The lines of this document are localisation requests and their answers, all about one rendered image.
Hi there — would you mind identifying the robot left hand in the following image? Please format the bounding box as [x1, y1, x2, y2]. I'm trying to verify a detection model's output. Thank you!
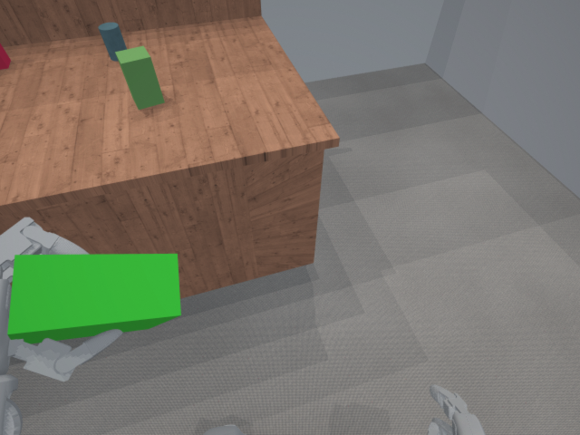
[0, 217, 123, 382]

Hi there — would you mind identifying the sponge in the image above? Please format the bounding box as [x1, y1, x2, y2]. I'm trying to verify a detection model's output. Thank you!
[7, 254, 181, 343]

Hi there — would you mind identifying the table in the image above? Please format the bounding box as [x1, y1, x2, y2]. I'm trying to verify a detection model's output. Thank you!
[0, 0, 340, 299]

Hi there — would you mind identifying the robot right hand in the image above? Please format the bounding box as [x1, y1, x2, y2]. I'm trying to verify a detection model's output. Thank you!
[428, 384, 486, 435]

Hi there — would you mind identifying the robot left forearm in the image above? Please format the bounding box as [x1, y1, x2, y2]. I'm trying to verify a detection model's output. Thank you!
[0, 374, 23, 435]

